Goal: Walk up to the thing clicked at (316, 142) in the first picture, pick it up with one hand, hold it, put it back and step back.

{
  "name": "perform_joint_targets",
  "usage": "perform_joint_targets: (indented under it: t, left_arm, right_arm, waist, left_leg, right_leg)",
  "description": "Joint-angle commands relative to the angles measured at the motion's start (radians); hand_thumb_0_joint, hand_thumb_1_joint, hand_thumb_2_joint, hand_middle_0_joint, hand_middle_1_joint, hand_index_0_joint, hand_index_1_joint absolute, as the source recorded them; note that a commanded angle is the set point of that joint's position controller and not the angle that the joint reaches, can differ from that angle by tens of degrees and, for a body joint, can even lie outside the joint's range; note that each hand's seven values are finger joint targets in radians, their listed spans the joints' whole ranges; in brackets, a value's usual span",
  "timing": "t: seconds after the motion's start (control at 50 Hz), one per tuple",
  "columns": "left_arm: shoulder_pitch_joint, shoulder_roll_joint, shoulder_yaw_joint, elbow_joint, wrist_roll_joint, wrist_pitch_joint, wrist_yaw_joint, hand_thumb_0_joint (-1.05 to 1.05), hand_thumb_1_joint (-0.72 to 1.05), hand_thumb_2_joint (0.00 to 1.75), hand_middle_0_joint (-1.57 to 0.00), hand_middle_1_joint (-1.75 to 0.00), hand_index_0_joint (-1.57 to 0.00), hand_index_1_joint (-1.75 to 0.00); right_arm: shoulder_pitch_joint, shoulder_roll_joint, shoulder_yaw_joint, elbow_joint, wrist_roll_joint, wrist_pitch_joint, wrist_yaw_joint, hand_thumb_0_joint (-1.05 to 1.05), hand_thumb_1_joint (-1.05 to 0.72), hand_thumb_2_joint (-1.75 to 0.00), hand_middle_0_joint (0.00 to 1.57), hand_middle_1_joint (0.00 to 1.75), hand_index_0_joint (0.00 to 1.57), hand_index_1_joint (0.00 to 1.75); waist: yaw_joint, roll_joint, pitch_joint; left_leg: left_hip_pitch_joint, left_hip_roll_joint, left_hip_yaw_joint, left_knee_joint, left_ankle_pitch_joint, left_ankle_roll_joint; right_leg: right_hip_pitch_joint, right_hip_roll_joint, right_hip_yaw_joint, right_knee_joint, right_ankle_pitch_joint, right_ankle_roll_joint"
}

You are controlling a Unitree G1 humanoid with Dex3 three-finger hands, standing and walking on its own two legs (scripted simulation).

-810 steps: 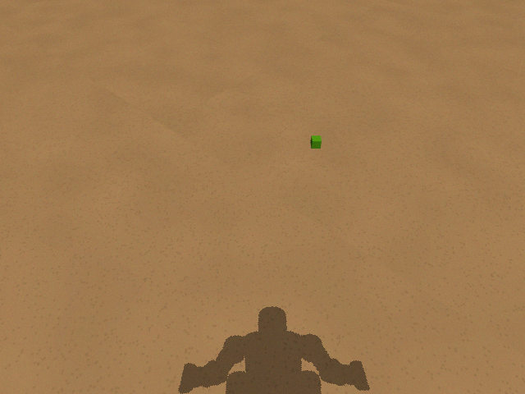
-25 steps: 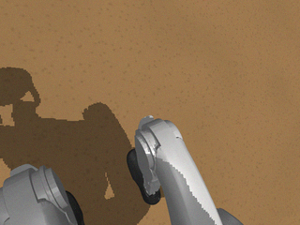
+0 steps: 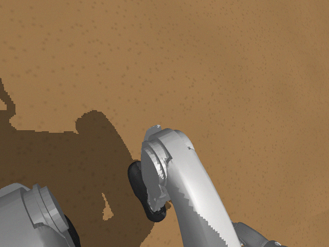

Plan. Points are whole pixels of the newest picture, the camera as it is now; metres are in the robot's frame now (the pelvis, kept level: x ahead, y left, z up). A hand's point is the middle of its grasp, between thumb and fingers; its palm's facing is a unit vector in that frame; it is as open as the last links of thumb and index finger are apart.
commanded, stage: rest palm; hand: left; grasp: from above
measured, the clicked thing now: out of the picture +0.45 +0.31 -0.28
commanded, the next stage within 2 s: close in 0.14 s
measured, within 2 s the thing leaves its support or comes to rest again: neither
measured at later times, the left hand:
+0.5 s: hand out of the picture +0.44 +0.31 -0.26, palm faces -0.39 -0.26 -0.88, open 13.3 cm
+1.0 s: hand out of the picture +0.43 +0.31 -0.26, palm faces -0.42 -0.25 -0.87, open 11.5 cm
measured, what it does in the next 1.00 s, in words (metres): stands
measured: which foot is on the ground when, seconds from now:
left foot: down 0.00-1.00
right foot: down 0.00-1.00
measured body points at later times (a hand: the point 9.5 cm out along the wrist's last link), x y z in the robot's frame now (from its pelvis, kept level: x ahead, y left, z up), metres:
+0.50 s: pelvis +0.00 +0.00 +0.00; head +0.28 +0.12 +0.33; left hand +0.46 +0.32 -0.21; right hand +0.02 -0.25 -0.04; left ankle +0.06 +0.12 -0.27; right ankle +0.12 -0.13 -0.27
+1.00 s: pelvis +0.00 +0.00 +0.01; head +0.29 +0.12 +0.33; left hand +0.45 +0.32 -0.21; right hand +0.02 -0.24 -0.03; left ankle +0.06 +0.12 -0.27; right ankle +0.12 -0.13 -0.27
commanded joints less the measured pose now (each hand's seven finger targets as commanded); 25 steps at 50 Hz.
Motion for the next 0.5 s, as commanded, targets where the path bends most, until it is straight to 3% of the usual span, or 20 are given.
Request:
perform_joint_targets:
  t: [0.0, 0.12, 0.18, 0.22, 0.26, 0.3, 0.34, 0.36, 0.4, 0.48]
  left_arm:
    - [-0.233, 0.239, 0.015, -0.121, -0.033, 0.011, 0.010, 0.00, -0.58, 0.98, -0.08, -0.99, -0.06, -1.01]
    - [-0.224, 0.232, -0.023, -0.138, -0.038, -0.033, -0.033, 0.00, -0.54, 0.95, -0.11, -0.98, -0.09, -1.00]
    - [-0.213, 0.244, -0.033, -0.162, -0.034, -0.058, -0.038, 0.00, -0.51, 0.93, -0.11, -0.99, -0.10, -0.99]
    - [-0.210, 0.225, -0.053, -0.147, -0.032, -0.071, -0.038, 0.00, -0.50, 0.93, -0.13, -0.97, -0.12, -0.98]
    - [-0.232, 0.223, -0.056, -0.190, -0.025, -0.082, -0.035, 0.00, -0.42, 0.89, -0.17, -0.95, -0.17, -0.95]
    - [-0.215, 0.216, -0.069, -0.144, -0.023, -0.086, -0.026, 0.00, -0.39, 0.87, -0.20, -0.94, -0.20, -0.94]
    - [-0.203, 0.232, -0.058, -0.115, -0.012, -0.083, -0.006, 0.00, -0.38, 0.86, -0.20, -0.92, -0.20, -0.92]
    - [-0.215, 0.230, -0.066, -0.101, -0.004, -0.082, -0.003, 0.00, -0.35, 0.84, -0.22, -0.91, -0.22, -0.90]
    - [-0.208, 0.255, -0.047, -0.097, 0.000, -0.074, 0.008, 0.00, -0.34, 0.84, -0.22, -0.89, -0.22, -0.89]
    - [-0.229, 0.234, -0.059, -0.087, 0.007, -0.052, 0.012, 0.00, -0.30, 0.80, -0.24, -0.88, -0.25, -0.87]
  right_arm:
    - [0.217, -0.325, -0.075, 0.020, 0.015, 0.002, -0.005, 0.00, -0.91, -0.91, 0.20, 0.30, 0.20, 0.30]
    - [0.226, -0.318, -0.062, 0.031, 0.015, 0.007, -0.018, 0.00, -0.91, -0.91, 0.20, 0.30, 0.20, 0.30]
    - [0.233, -0.318, -0.060, 0.036, 0.018, 0.014, -0.030, 0.00, -0.91, -0.91, 0.20, 0.30, 0.20, 0.30]
    - [0.244, -0.313, -0.051, 0.040, 0.009, 0.018, -0.031, 0.00, -0.91, -0.91, 0.20, 0.30, 0.20, 0.30]
    - [0.248, -0.312, -0.047, 0.040, 0.010, 0.018, -0.030, 0.00, -0.90, -0.90, 0.20, 0.30, 0.20, 0.30]
    - [0.246, -0.320, -0.036, 0.037, 0.006, 0.016, -0.029, 0.00, -0.90, -0.90, 0.20, 0.30, 0.20, 0.30]
    - [0.247, -0.324, -0.036, 0.034, 0.009, 0.020, -0.034, 0.00, -0.90, -0.90, 0.20, 0.30, 0.20, 0.30]
    - [0.244, -0.327, -0.032, 0.035, 0.006, 0.016, -0.032, 0.00, -0.89, -0.90, 0.20, 0.30, 0.20, 0.30]
    - [0.233, -0.343, -0.044, 0.035, 0.011, 0.015, -0.036, 0.00, -0.89, -0.90, 0.20, 0.30, 0.20, 0.30]
    - [0.209, -0.346, -0.040, 0.008, 0.007, 0.004, -0.029, 0.00, -0.89, -0.90, 0.20, 0.30, 0.20, 0.30]
  waist:
    - [-0.042, 0.496, -0.639]
    - [-0.062, 0.514, -0.656]
    - [-0.046, 0.523, -0.674]
    - [-0.061, 0.514, -0.653]
    - [-0.054, 0.535, -0.690]
    - [-0.074, 0.501, -0.641]
    - [-0.062, 0.476, -0.622]
    - [-0.075, 0.477, -0.589]
    - [-0.055, 0.507, -0.582]
    - [-0.076, 0.496, -0.540]
  left_leg:
    - [0.469, 0.026, 0.085, -0.291, 0.252, 0.001]
    - [0.484, 0.024, 0.091, -0.278, 0.261, 0.003]
    - [0.483, 0.023, 0.096, -0.284, 0.244, 0.001]
    - [0.481, 0.024, 0.094, -0.285, 0.241, 0.001]
    - [0.520, 0.028, 0.086, -0.277, 0.293, -0.003]
    - [0.496, 0.029, 0.081, -0.274, 0.290, -0.001]
    - [0.464, 0.030, 0.082, -0.276, 0.278, 0.000]
    - [0.454, 0.027, 0.082, -0.278, 0.256, 0.001]
    - [0.480, 0.033, 0.068, -0.310, 0.243, -0.012]
    - [0.475, 0.035, 0.058, -0.310, 0.213, -0.014]
  right_leg:
    - [0.390, 0.032, -0.106, -0.178, 0.250, -0.078]
    - [0.432, 0.043, -0.108, -0.184, 0.263, -0.079]
    - [0.446, 0.042, -0.108, -0.200, 0.247, -0.081]
    - [0.456, 0.045, -0.115, -0.201, 0.251, -0.080]
    - [0.449, 0.044, -0.122, -0.193, 0.286, -0.080]
    - [0.441, 0.047, -0.126, -0.193, 0.291, -0.077]
    - [0.445, 0.052, -0.122, -0.203, 0.287, -0.078]
    - [0.419, 0.047, -0.126, -0.200, 0.267, -0.078]
    - [0.392, 0.045, -0.130, -0.191, 0.243, -0.084]
    - [0.349, 0.038, -0.133, -0.183, 0.225, -0.078]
